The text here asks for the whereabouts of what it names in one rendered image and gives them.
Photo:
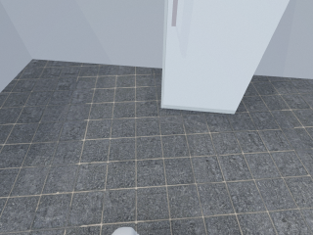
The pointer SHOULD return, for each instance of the fridge door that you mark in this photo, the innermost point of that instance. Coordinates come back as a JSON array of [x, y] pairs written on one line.
[[215, 48]]

